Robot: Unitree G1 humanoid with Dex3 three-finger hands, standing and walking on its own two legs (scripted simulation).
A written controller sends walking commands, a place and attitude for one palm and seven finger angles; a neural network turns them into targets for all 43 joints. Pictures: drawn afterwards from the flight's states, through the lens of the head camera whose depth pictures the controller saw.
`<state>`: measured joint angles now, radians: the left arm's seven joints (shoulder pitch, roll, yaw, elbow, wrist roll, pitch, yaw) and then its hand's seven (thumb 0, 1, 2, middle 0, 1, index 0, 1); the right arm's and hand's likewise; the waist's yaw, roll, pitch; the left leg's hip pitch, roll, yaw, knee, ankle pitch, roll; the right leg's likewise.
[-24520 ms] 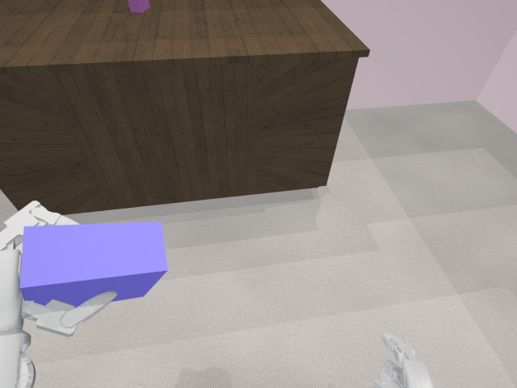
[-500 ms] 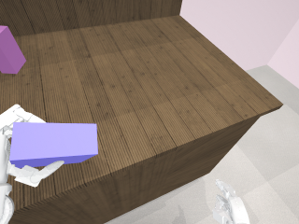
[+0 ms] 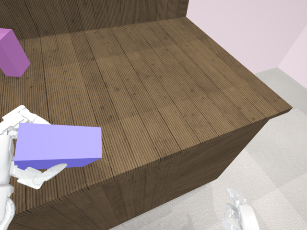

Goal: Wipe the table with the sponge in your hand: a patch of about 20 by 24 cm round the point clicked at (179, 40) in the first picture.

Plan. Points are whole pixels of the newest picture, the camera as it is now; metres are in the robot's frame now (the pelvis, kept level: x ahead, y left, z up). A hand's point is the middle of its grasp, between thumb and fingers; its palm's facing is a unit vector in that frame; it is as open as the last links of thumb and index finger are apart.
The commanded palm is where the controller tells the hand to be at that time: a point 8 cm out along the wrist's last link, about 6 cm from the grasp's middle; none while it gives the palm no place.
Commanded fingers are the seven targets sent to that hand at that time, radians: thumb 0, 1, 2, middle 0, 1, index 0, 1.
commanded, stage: turn the palm down, sponge in hand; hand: left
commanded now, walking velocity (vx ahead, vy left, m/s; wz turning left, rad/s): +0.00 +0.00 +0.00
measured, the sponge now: (70, 149) +0.24 +0.21 +0.13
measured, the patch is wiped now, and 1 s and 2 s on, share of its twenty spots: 0.00 0.00 0.00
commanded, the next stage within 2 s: none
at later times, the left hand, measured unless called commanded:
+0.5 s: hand (25, 154) +0.20 +0.25 +0.17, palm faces +0.44 -0.59 -0.67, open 10.0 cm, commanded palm +0.16 +0.26 +0.21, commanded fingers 0.00 0.10 1.30 -1.20 -1.60 -1.20 -1.60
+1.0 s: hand (48, 147) +0.21 +0.22 +0.18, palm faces +0.28 -0.39 -0.88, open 10.0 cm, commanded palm +0.18 +0.23 +0.24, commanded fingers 0.00 0.10 1.30 -1.20 -1.60 -1.20 -1.60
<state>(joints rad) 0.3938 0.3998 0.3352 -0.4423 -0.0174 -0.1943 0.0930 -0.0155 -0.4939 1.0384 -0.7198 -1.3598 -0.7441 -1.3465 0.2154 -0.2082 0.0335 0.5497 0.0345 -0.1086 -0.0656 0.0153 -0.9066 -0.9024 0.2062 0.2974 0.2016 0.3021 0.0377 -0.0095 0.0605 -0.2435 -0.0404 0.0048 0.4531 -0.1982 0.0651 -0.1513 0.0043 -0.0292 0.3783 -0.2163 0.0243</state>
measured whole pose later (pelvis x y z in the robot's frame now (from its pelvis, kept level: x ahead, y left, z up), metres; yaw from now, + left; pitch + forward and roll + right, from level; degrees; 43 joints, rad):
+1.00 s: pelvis -0.01 -0.07 -0.02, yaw +0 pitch -3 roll +1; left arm 0.24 0.67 0.30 -0.43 0.31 0.30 -0.06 -0.01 -0.49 1.04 -0.72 -1.35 -0.75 -1.34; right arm 0.15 -0.30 0.02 0.61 0.06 -0.05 -0.15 0.02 -0.91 -0.90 0.20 0.30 0.20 0.30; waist 0.10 0.10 -0.01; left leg -0.28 0.01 -0.02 0.60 -0.27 -0.03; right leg -0.24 0.06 -0.04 0.64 -0.35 -0.08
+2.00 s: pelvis -0.03 -0.04 +0.00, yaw +0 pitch -5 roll +0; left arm -0.05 0.63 0.02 -0.39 0.75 0.54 -0.13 -0.01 -0.49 1.04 -0.72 -1.35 -0.75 -1.34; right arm -0.04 -0.25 0.10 0.66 0.06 0.01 -0.09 0.02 -0.91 -0.90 0.21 0.30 0.20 0.30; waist 0.16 0.12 0.01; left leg -0.20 -0.03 -0.01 0.45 -0.16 0.01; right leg -0.15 0.02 -0.04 0.49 -0.25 -0.05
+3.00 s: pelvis -0.02 -0.06 +0.00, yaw +0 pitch -5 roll +1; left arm -0.06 0.60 -0.01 -0.25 0.79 0.50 -0.13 -0.01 -0.49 1.04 -0.72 -1.35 -0.75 -1.33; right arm -0.01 -0.26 0.08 0.67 0.06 -0.01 -0.08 0.02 -0.91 -0.90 0.20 0.30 0.20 0.30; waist 0.14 0.13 -0.01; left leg -0.20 -0.01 -0.02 0.46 -0.17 -0.01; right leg -0.16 0.04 -0.04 0.50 -0.26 -0.07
